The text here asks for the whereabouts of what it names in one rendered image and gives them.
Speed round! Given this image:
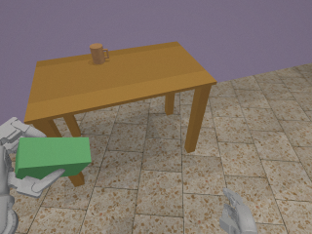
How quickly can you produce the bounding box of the sponge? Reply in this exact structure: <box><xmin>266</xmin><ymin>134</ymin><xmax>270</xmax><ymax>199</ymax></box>
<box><xmin>15</xmin><ymin>136</ymin><xmax>92</xmax><ymax>180</ymax></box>

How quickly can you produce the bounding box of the robot right hand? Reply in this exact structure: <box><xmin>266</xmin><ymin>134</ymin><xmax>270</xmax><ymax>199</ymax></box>
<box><xmin>219</xmin><ymin>187</ymin><xmax>257</xmax><ymax>234</ymax></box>

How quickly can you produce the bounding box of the robot left hand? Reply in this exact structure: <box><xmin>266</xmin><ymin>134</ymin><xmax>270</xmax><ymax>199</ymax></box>
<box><xmin>0</xmin><ymin>117</ymin><xmax>65</xmax><ymax>199</ymax></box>

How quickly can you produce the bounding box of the left robot forearm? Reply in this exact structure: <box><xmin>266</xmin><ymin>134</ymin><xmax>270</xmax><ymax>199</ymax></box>
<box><xmin>0</xmin><ymin>194</ymin><xmax>19</xmax><ymax>234</ymax></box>

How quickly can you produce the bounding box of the table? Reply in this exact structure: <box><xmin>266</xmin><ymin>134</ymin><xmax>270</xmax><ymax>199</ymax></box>
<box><xmin>23</xmin><ymin>41</ymin><xmax>217</xmax><ymax>187</ymax></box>

